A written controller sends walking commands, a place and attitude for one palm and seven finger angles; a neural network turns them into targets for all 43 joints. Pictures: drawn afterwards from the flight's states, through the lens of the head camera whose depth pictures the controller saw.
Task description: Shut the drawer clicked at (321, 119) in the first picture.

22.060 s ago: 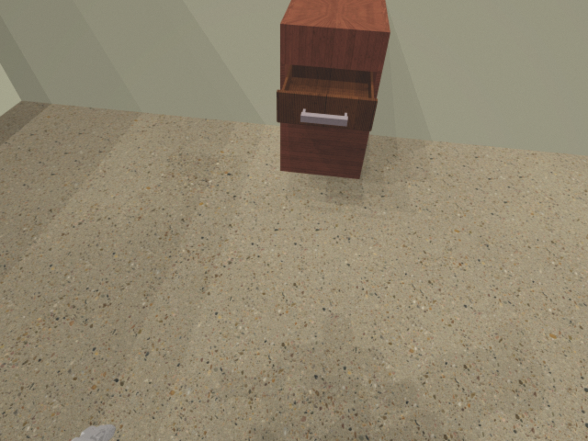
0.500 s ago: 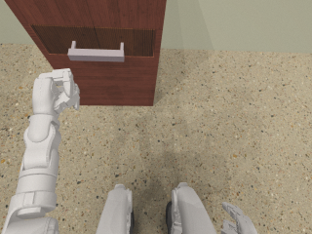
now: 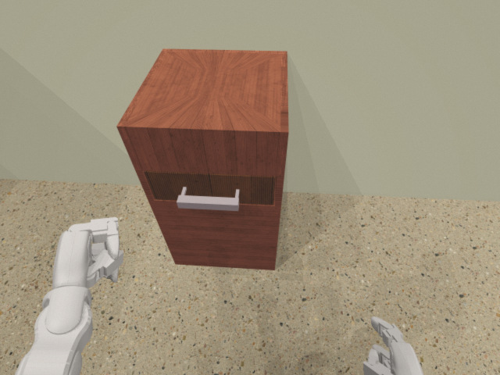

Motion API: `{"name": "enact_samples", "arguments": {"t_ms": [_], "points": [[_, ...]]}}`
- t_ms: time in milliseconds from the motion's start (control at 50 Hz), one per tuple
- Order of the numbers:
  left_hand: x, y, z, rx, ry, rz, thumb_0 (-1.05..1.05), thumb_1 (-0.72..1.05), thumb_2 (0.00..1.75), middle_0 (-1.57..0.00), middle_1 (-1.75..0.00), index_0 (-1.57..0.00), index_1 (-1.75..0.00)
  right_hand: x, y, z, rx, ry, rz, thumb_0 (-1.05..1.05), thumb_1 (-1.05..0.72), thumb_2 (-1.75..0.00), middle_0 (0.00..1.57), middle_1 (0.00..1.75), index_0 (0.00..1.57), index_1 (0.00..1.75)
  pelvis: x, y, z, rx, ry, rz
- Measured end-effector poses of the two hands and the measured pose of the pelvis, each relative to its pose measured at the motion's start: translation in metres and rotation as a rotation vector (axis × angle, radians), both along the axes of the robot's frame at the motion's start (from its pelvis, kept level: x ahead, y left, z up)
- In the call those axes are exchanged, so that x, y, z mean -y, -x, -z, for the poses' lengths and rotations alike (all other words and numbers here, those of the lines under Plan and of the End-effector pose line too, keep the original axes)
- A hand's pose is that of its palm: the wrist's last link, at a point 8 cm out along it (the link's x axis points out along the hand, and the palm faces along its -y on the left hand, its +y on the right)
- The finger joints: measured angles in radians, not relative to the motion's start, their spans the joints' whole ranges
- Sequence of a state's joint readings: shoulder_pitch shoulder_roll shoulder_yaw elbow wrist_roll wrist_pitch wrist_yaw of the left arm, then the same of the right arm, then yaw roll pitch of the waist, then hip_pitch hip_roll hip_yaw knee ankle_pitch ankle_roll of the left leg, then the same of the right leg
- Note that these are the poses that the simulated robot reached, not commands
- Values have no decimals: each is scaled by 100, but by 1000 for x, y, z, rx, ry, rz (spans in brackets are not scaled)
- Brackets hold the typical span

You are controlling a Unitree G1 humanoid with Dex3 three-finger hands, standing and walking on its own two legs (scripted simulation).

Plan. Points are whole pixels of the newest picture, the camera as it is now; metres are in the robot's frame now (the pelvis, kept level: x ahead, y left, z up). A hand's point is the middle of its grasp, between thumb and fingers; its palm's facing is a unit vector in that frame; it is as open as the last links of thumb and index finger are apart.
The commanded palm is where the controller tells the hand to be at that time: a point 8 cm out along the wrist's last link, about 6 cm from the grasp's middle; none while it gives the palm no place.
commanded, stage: draw the hand back to the body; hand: left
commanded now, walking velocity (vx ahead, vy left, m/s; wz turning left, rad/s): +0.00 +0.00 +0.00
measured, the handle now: (209, 197) +0.64 +0.16 -0.22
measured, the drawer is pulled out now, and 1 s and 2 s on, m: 0.00 0.00 0.00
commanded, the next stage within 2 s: step back with the hand held close in 0.52 s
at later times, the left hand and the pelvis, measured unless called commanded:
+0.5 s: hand (33, 279) +0.18 +0.23 +0.19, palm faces +0.44 -0.80 -0.40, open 3.2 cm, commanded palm +0.13 +0.27 +0.20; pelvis +0.00 -0.02 +0.02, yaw +0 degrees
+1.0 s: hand (36, 304) +0.17 +0.23 +0.17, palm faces +0.27 -0.83 -0.49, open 3.3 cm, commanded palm +0.11 +0.28 +0.20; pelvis -0.03 +0.00 +0.03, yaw -1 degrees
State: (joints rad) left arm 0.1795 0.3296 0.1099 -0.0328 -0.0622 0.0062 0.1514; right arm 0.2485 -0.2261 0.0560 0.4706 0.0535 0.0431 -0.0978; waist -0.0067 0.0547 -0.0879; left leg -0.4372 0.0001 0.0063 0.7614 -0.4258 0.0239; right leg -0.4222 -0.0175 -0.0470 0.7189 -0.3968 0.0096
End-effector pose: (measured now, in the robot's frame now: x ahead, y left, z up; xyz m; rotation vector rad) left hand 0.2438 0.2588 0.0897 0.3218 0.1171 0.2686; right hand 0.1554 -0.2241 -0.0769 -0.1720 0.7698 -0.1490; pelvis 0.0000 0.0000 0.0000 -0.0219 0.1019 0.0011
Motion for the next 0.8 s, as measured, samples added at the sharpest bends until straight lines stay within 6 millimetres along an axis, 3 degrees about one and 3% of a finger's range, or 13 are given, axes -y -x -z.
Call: {"name": "enact_samples", "arguments": {"t_ms": [180,280,400,440,600,680,740,800], "points": [[1,44,-48,65,-40,-3,2,89,90,-140,-160,-140,-160,-8,-24,-18,87,-41,-46,2,-90,-90,21,30,20,30,5,-13,-15,83,-9,7],[-9,72,-90,166,-135,-60,2,89,90,-140,-160,-140,-160,-5,-35,-26,131,-30,-85,2,-90,-90,21,30,20,30,8,-16,-19,110,-8,-2],[-6,99,-136,312,-238,-82,2,89,90,-140,-160,-140,-160,-3,-44,-31,179,-39,-107,2,-90,-90,21,30,20,30,11,-13,-22,136,-10,-4],[-6,103,-136,319,-234,-93,2,89,90,-141,-160,-140,-160,-3,-44,-31,181,-44,-106,2,-90,-90,21,30,20,30,13,-10,-22,144,-11,-5],[-1,104,-96,199,-131,-111,2,89,90,-141,-160,-140,-160,7,-25,-29,145,-19,-96,2,-90,-90,21,30,20,30,20,0,-24,160,-15,-1],[7,107,-109,248,-157,-71,2,89,90,-141,-160,-140,-160,13,-15,-29,150,-7,-85,2,-90,-90,21,30,20,30,21,0,-24,167,-12,1],[3,105,-125,316,-222,-53,2,88,90,-141,-160,-140,-160,18,-8,-28,126,-1,-62,2,-90,-90,21,30,20,30,20,4,-24,151,-4,0],[-4,99,-126,315,-251,-45,2,88,90,-141,-160,-140,-160,24,3,-25,84,8,-27,2,-90,-90,21,30,20,30,16,11,-26,130,-2,7]]}}
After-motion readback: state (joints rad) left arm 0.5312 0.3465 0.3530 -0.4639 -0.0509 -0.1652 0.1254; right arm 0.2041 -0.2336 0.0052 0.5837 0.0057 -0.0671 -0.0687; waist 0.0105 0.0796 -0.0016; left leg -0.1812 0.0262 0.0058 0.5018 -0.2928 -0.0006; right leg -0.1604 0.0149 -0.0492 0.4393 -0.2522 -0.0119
